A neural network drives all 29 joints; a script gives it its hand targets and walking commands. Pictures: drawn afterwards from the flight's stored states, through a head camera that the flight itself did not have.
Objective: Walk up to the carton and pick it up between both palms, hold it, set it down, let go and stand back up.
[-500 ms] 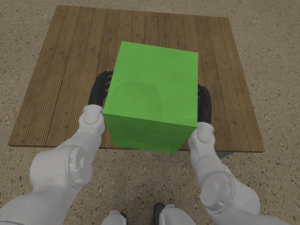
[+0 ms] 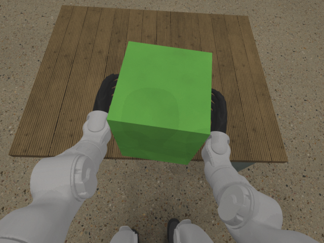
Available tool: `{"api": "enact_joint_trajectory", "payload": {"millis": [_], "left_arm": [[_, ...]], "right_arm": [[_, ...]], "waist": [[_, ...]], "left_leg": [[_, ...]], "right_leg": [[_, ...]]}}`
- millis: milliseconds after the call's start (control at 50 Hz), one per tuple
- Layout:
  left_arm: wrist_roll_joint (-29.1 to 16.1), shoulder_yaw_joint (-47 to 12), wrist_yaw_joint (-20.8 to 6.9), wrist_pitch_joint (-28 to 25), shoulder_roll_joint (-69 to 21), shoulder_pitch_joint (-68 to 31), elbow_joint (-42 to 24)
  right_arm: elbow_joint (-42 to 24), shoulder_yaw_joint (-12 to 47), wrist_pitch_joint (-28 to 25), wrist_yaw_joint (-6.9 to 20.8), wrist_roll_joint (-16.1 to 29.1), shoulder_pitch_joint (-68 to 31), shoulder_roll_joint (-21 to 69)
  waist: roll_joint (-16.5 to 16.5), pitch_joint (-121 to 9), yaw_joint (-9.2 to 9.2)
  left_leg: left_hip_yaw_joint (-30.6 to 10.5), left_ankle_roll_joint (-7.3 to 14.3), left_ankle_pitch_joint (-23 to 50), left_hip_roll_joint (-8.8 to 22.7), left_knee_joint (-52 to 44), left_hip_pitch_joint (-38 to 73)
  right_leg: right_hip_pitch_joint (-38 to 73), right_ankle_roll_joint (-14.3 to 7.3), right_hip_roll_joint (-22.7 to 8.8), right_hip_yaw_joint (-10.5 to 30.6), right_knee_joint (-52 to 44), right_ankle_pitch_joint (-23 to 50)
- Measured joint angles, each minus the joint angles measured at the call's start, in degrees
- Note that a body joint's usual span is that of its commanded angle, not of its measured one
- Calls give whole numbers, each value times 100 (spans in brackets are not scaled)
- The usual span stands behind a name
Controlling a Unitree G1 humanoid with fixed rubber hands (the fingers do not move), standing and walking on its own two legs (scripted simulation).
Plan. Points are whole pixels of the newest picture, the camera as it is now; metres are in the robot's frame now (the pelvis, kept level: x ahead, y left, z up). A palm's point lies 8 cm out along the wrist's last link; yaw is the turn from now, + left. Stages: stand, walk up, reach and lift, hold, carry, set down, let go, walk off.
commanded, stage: reach and lift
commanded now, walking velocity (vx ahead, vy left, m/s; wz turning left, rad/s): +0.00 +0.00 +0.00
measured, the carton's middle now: (161, 110) +0.44 -0.03 -0.03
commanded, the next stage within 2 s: none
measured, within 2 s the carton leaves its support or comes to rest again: leaves its support in 0.78 s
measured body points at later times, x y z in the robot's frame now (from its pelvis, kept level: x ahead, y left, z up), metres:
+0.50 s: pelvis +0.01 +0.00 +0.00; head +0.13 +0.01 +0.44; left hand +0.46 +0.12 +0.00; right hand +0.40 -0.17 +0.00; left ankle +0.00 +0.11 -0.70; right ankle +0.03 -0.10 -0.70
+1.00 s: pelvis +0.02 +0.02 +0.02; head +0.06 +0.01 +0.46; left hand +0.45 +0.13 +0.06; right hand +0.40 -0.16 +0.06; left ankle +0.00 +0.12 -0.70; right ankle +0.03 -0.11 -0.70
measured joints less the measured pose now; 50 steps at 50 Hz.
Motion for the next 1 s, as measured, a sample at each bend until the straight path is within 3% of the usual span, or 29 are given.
{"api": "enact_joint_trajectory", "payload": {"millis": [240,560,680,800,1000], "left_arm": [[-438,-416,57,-316,-18,58,185],[-1130,-1126,194,-300,-112,214,222],[-1492,-1479,307,-92,-196,307,160],[-1915,-2040,419,427,-231,559,-149],[-2528,-2841,613,1623,-106,1424,-1858]], "right_arm": [[551,423,-405,-98,316,-77,-226],[686,1420,-169,-204,1167,-19,-371],[491,2000,307,-198,1542,72,-478],[-77,2817,1150,-241,2112,355,-539],[-1980,3897,2797,-402,3042,1029,-724]], "waist": [[14,-36,74],[88,-197,46],[121,-286,18],[221,-439,-16],[382,-615,-23]], "left_leg": [[7,-18,90,20,-178,42],[1,13,38,37,-193,78],[-2,45,-5,22,-159,140],[-47,77,-62,-15,-138,284],[-257,114,-40,-179,-399,1015]], "right_leg": [[47,-16,20,-5,-192,98],[124,26,55,13,-312,111],[201,65,54,37,-318,94],[370,111,49,54,-345,58],[1117,197,19,153,-628,75]]}}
